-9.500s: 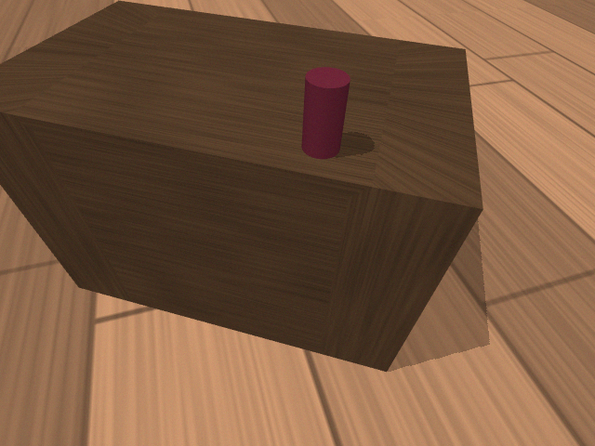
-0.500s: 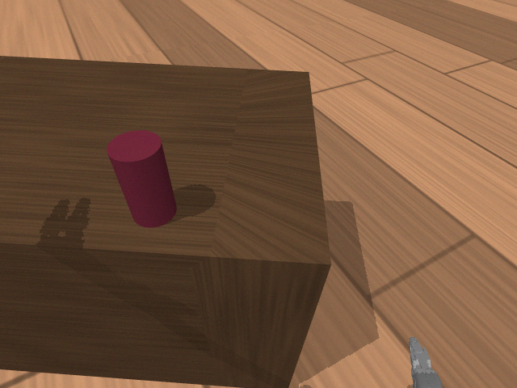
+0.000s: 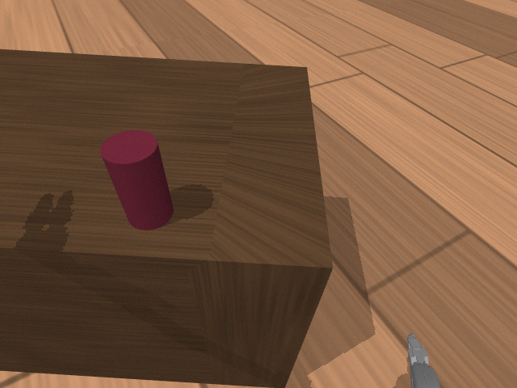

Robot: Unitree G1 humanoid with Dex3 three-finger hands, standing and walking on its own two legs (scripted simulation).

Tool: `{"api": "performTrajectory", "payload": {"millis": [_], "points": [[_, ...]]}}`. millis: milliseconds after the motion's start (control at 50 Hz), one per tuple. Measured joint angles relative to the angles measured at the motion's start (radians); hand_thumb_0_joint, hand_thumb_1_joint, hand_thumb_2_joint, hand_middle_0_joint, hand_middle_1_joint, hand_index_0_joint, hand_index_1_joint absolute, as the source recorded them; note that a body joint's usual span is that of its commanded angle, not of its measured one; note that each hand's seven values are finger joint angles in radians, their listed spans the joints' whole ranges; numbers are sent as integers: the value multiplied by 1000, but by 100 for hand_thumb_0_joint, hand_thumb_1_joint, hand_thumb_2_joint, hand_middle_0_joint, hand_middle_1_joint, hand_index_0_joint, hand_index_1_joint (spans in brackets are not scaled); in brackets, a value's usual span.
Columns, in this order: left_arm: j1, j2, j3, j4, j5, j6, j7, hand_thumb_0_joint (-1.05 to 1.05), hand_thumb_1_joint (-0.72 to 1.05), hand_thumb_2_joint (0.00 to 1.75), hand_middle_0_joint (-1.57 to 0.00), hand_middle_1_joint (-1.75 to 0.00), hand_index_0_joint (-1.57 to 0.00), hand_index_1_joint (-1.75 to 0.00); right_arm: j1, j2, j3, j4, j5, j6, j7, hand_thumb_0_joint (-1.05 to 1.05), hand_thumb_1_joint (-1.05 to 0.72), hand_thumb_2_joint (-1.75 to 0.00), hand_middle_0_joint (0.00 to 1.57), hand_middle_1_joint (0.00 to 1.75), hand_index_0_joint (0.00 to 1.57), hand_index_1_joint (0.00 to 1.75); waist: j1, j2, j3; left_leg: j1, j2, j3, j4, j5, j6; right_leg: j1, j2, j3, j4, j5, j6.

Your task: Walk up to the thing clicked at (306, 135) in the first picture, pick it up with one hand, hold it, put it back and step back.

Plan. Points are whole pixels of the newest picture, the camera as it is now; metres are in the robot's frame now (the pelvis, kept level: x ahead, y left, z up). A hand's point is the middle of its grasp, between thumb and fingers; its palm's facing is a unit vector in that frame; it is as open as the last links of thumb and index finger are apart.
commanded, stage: go down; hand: left
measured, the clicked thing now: (141, 182) +0.42 +0.20 +0.11
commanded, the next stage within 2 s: approach in 1.16 s
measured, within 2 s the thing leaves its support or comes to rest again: neither
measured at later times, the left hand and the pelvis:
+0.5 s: hand out of the picture +0.33 +0.40 +0.21, palm faces +0.24 -0.97 -0.08, open 17.7 cm; pelvis +0.01 +0.00 +0.00, yaw +0 degrees
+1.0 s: hand out of the picture +0.30 +0.39 +0.21, palm faces +0.21 -0.98 -0.02, open 17.7 cm; pelvis +0.00 +0.00 +0.00, yaw +1 degrees
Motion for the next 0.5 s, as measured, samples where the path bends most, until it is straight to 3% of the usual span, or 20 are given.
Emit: {"api": "performTrajectory", "payload": {"millis": [500], "points": [[2, 19, 15, -9, -14, 99, -49, -2, -60, 5, -6, -2, -5, -3, -2, -3, 2, 6, 1, 14, -20, -1, 51, -6, 6, 5, 5, 5, 5, 7, -17, 3, 0, -3, -2, -11, 2, 8, 0, -4, -10, -8, 2]]}}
